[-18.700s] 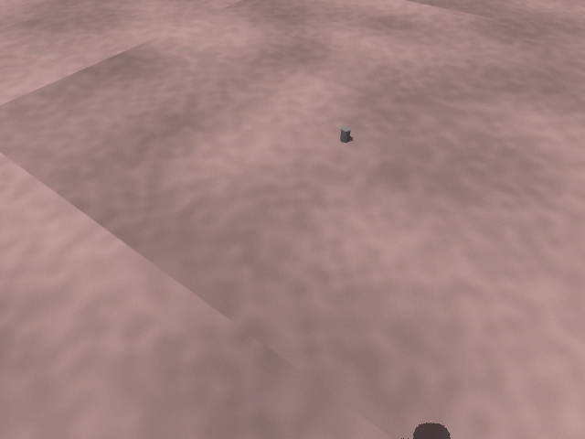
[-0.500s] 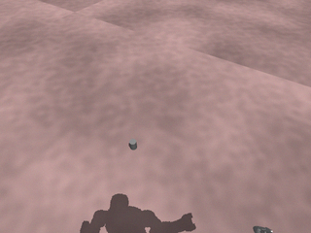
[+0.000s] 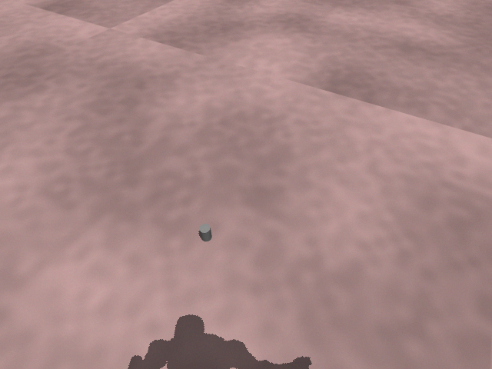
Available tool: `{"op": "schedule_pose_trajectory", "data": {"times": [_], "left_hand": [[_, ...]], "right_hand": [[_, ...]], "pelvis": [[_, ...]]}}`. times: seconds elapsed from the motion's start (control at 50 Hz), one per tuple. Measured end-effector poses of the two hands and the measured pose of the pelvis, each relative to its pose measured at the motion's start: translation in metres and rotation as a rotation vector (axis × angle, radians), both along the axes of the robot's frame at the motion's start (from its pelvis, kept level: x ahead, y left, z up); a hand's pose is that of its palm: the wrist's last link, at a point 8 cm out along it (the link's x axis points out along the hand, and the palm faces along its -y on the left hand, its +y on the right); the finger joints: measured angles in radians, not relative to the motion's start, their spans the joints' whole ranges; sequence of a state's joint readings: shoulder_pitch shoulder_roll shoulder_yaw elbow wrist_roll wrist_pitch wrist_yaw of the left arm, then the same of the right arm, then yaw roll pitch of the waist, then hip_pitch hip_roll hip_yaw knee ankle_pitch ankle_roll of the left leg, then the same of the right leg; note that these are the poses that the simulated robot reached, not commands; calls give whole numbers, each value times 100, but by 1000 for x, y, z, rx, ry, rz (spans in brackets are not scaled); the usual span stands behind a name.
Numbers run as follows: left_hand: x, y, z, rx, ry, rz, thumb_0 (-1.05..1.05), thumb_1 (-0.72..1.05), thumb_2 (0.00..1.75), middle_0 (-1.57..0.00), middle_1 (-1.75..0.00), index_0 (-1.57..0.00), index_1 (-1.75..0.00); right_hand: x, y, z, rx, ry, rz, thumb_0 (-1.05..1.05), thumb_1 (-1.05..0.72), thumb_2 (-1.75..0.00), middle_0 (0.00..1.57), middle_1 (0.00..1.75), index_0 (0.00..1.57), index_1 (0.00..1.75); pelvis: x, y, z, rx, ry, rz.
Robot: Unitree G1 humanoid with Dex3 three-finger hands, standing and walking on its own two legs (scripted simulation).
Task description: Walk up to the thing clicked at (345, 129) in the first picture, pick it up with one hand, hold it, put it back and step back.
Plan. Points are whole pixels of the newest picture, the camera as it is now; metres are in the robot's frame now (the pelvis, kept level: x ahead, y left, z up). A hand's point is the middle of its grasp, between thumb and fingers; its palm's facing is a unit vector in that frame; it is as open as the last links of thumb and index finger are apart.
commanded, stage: stand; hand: left
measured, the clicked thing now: (205, 232) +0.82 +0.22 -0.74
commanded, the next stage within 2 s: walk up in 0.30 s
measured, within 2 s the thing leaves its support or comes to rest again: neither
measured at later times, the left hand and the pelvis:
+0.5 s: hand out of the picture +0.06 +0.28 -0.16, palm faces +0.04 -0.93 -0.35, open 7.4 cm; pelvis +0.03 +0.01 -0.01, yaw +1 degrees
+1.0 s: hand (114, 308) +0.27 +0.29 -0.15, palm faces -0.05 -0.91 -0.41, open 7.4 cm; pelvis +0.19 +0.00 -0.03, yaw -1 degrees
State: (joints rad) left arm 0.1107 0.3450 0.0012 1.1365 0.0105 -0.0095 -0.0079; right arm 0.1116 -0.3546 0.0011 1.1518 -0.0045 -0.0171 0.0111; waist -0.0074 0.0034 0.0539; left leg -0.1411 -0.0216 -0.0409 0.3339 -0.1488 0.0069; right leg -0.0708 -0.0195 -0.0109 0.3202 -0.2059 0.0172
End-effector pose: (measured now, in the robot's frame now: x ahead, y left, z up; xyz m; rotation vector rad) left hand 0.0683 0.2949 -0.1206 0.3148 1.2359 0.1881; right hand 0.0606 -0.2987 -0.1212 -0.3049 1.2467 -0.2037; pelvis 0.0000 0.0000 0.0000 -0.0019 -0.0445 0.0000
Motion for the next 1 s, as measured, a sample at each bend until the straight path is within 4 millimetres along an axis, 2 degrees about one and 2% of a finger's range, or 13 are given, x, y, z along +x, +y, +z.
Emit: {"op": "schedule_pose_trajectory", "data": {"times": [0.2,0.32,0.38,0.44,0.52,0.58,0.66,0.8,0.9,1.0], "left_hand": [[0,-3,0,1,8,0,1,90,90,-20,-30,-20,-30],[0,-5,0,-3,10,7,1,90,90,-20,-30,-20,-30],[0,0,2,-7,-22,16,1,90,90,-20,-30,-20,-30],[-7,12,0,7,-41,43,1,90,90,-20,-30,-21,-30],[-18,35,-3,21,6,76,1,90,90,-20,-30,-21,-30],[-14,55,-14,25,49,76,1,90,90,-20,-30,-21,-30],[11,66,-16,29,75,51,1,90,90,-20,-30,-20,-30],[83,63,0,14,2,-26,1,91,90,-20,-30,-20,-30],[141,51,10,29,-44,-68,1,90,90,-20,-30,-20,-30],[193,34,13,78,-124,-70,1,90,90,-20,-30,-20,-30]], "right_hand": [[-4,-3,-1,2,16,0,1,-91,-89,20,30,20,30],[0,-5,-2,5,12,4,1,-91,-89,20,30,20,30],[5,-10,-1,8,-7,14,1,-91,-89,20,30,20,30],[17,-14,1,-16,-4,37,1,-91,-89,20,30,20,30],[45,-11,8,-43,-28,65,1,-91,-89,20,30,20,30],[67,-4,10,-73,-74,74,1,-91,-89,20,30,20,30],[78,6,15,-81,-116,44,0,-91,-89,20,30,20,30],[87,13,19,-54,-89,15,0,-91,-89,20,30,20,30],[106,2,5,-23,-67,-4,1,-90,-89,20,30,20,30],[147,-17,-22,-4,-44,-1,1,-90,-89,20,30,20,30]], "pelvis": [[2,-4,0,1,6,0],[4,-5,0,1,8,1],[12,-6,-3,-4,10,3],[22,-2,-7,-12,6,13],[40,11,-10,-28,-5,24],[56,25,-20,-11,-19,23],[75,34,-20,4,-23,13],[115,33,-10,13,-28,-9],[150,22,-14,22,-24,-19],[191,3,-29,-2,-23,-13]]}}
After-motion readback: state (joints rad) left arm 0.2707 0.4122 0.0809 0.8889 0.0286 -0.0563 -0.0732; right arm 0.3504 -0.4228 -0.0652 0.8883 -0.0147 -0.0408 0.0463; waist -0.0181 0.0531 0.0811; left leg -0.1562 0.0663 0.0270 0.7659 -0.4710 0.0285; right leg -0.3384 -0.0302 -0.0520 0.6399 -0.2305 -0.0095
